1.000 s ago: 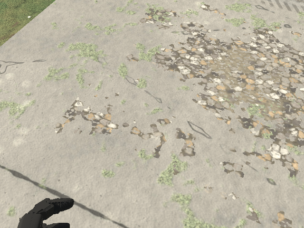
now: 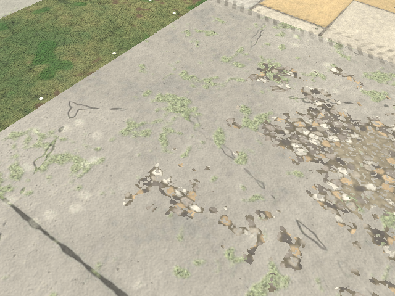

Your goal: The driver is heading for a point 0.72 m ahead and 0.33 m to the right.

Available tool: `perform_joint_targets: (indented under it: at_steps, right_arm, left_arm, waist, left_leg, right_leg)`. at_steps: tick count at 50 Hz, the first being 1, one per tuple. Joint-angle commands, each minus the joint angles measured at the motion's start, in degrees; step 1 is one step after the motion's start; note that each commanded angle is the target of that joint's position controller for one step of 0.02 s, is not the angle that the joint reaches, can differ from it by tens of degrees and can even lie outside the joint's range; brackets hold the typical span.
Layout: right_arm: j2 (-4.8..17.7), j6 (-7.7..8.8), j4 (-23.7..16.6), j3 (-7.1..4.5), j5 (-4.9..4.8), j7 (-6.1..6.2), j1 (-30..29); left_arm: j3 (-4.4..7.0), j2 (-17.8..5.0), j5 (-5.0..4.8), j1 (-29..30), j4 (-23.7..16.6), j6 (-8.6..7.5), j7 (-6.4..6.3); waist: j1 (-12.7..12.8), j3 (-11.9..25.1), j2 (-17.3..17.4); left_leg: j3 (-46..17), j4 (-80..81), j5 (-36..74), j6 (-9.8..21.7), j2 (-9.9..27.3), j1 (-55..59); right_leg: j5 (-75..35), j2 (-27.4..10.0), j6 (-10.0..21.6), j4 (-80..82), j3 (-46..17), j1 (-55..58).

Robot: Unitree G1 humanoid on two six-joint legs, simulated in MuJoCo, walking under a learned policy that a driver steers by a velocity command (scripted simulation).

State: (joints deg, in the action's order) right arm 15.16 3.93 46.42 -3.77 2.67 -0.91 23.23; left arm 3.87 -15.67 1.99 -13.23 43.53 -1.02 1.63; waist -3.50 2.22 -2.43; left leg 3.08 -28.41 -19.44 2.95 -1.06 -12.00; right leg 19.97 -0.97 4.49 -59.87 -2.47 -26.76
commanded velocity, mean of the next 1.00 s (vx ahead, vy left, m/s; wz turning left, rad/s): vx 0.83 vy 0.00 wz -0.60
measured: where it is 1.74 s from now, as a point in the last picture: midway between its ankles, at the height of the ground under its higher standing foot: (259, 190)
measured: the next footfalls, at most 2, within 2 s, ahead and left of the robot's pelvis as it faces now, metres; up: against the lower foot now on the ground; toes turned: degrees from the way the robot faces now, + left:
right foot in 0.34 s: +0.41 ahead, -0.12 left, +0.00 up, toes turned -14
left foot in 0.78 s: +0.89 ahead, -0.14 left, +0.00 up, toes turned -34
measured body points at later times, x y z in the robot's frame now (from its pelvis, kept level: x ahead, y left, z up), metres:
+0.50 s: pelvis +0.36 -0.09 -0.01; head +0.39 -0.09 +0.44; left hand +0.50 +0.17 -0.14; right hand +0.41 -0.36 -0.12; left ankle +0.32 +0.09 -0.63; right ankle +0.37 -0.11 -0.74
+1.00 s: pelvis +0.77 -0.19 +0.01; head +0.81 -0.24 +0.45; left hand +1.10 -0.10 -0.08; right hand +0.65 -0.47 -0.11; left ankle +0.85 -0.11 -0.74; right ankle +0.71 -0.29 -0.66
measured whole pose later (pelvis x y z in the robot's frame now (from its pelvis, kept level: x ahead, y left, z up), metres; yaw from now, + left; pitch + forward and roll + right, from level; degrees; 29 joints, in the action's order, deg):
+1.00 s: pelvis +0.77 -0.19 +0.01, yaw -38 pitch +1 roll +2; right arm 17.5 6.1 44.1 -2.9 -0.2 -0.3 15.0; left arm 3.6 -20.5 -1.4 -5.3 38.0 -1.3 -0.3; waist -3.3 -6.7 -1.9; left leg 4.9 -22.6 -10.4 1.2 -0.6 -13.1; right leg 23.5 0.7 -0.5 -64.8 -3.6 -32.9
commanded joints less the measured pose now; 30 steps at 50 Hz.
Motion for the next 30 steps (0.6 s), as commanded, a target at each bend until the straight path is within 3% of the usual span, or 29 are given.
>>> perform_joint_targets:
  at_steps: [1,2,6,10,12,14,15,16,17,18,19,20,22,24,25,27,30]
  right_arm:
    - [7.07,1.36,-2.80,-0.96,-0.63,0.55,0.43]
    - [6.12,1.72,-1.78,-0.57,-0.86,0.58,1.59]
    - [6.73,2.46,0.49,-0.81,-0.77,0.57,5.46]
    - [5.40,3.11,2.06,-0.09,-0.92,0.79,6.44]
    - [5.98,3.11,3.18,0.09,-0.78,1.09,6.26]
    - [8.29,2.67,4.09,-0.14,-0.40,1.83,6.95]
    - [9.95,1.83,4.27,-0.51,0.05,2.29,6.97]
    - [12.02,0.80,3.89,-1.14,0.31,2.74,5.81]
    - [13.00,0.41,2.79,-1.47,0.02,2.99,3.51]
    - [8.47,1.03,0.72,-0.40,-0.32,2.17,3.93]
    - [4.86,2.54,-4.01,0.49,-1.09,0.75,1.11]
    - [7.40,3.54,-6.83,0.37,-0.91,0.67,-7.67]
    - [6.33,4.73,-7.48,1.40,-0.59,0.74,-9.45]
    - [5.31,2.69,-7.72,1.84,1.32,0.62,-8.40]
    - [5.03,1.49,-8.06,1.93,1.89,0.45,-8.53]
    - [4.25,-0.01,-10.76,2.46,2.02,0.07,-14.08]
    - [3.05,0.06,-15.26,3.63,0.63,-0.95,-25.58]
  left_arm:
    - [0.63,-4.95,1.16,8.00,-6.94,-1.47,1.89]
    - [0.44,-4.28,0.98,8.95,-7.08,-0.94,2.41]
    - [-0.24,-2.95,-0.54,14.31,-8.30,0.11,2.90]
    - [-1.14,-2.20,-0.16,20.60,-10.70,0.11,3.88]
    - [-1.72,-1.40,0.00,21.16,-11.19,0.07,3.81]
    - [-1.45,-2.54,0.20,18.26,-10.66,0.19,2.91]
    - [-0.87,-4.03,0.06,13.12,-9.42,0.03,2.45]
    - [0.05,-5.94,-0.34,3.13,-6.69,-0.32,2.00]
    - [1.58,-8.90,-0.04,-10.13,-2.59,-0.72,1.34]
    - [3.54,-14.12,0.47,-14.29,-0.84,-0.20,0.15]
    - [4.59,-18.41,-0.36,-10.45,-1.61,0.45,0.16]
    - [4.55,-16.79,-0.81,-9.79,-1.68,0.58,0.14]
    - [3.75,-12.51,-0.95,-8.61,0.26,-0.31,-0.88]
    - [2.46,-9.21,-1.14,-5.19,0.16,-1.33,-1.41]
    - [2.03,-8.37,-1.67,-5.23,0.04,-1.96,-1.33]
    - [1.93,-8.98,-2.25,-6.47,0.05,-3.01,-1.13]
    - [2.27,-9.72,-1.85,-8.81,-0.04,-3.47,-1.03]
  waist:
    - [0.98,-5.23,6.77]
    - [0.83,-6.42,7.83]
    - [-0.61,-9.74,6.66]
    - [-1.61,-11.92,6.61]
    - [-0.96,-12.50,5.96]
    - [1.40,-8.09,8.81]
    - [4.51,-3.95,10.55]
    - [9.42,1.62,12.19]
    - [15.76,7.58,10.29]
    - [14.21,11.39,1.75]
    - [9.47,13.73,-10.58]
    - [11.57,9.85,-2.80]
    - [6.90,0.02,5.98]
    - [2.11,-3.54,5.88]
    - [1.28,-4.41,5.22]
    - [1.71,-7.67,4.60]
    - [5.07,-10.66,2.62]
  left_leg:
    - [-26.54,23.24,-18.76,7.64,16.05,11.81]
    - [-23.61,24.76,-15.23,7.63,14.69,10.26]
    - [-9.39,26.64,-0.25,5.58,13.30,12.26]
    - [0.18,30.09,9.96,4.11,14.15,12.55]
    - [4.91,28.25,24.54,3.24,14.36,15.05]
    - [8.54,17.61,61.51,2.10,15.03,20.01]
    - [9.33,7.83,76.06,1.71,15.56,22.54]
    - [9.56,-5.80,83.05,1.69,16.32,21.05]
    - [9.81,-23.43,76.99,1.04,15.33,12.22]
    - [8.20,-43.67,39.40,-0.59,9.89,-8.84]
    - [0.27,-60.71,-4.66,-2.77,-2.39,-29.54]
    - [-8.78,-62.93,0.55,-1.59,0.46,-37.26]
    - [-8.66,-52.23,5.00,-1.12,5.77,-32.66]
    - [-8.45,-46.39,2.24,-3.11,7.63,-26.56]
    - [-8.04,-43.97,0.30,-4.12,8.13,-25.80]
    - [-5.46,-36.39,1.21,-5.82,8.82,-26.18]
    - [-2.64,-19.25,16.27,-7.07,6.68,-21.67]
  right_leg:
    - [-6.99,-4.72,-1.95,-2.36,-0.41,-22.76]
    - [-9.37,-4.64,-2.86,-1.38,0.73,-21.83]
    - [-15.40,-0.57,-3.04,5.74,-0.34,-23.48]
    - [-20.32,-1.25,-0.08,15.03,6.56,-17.82]
    - [-18.58,-0.20,2.87,19.20,9.82,-13.69]
    - [-13.02,4.62,5.67,19.79,14.22,-6.28]
    - [-9.01,7.21,6.86,19.15,15.27,-1.44]
    - [-4.43,9.36,8.20,18.63,15.11,8.31]
    - [-4.58,9.80,9.93,23.32,11.65,25.02]
    - [11.17,-0.35,13.16,25.57,-6.89,42.55]
    - [22.49,-12.75,20.81,39.96,-42.82,49.75]
    - [17.70,-12.35,19.64,44.79,-45.93,48.30]
    - [3.14,-9.82,15.79,46.69,-33.79,31.84]
    - [-3.69,-4.96,14.83,47.56,-25.27,19.49]
    - [-4.58,-3.47,15.21,48.23,-23.57,16.03]
    - [-5.82,-1.68,15.21,51.02,-20.97,9.30]
    - [-15.25,1.63,12.39,52.95,-18.48,4.29]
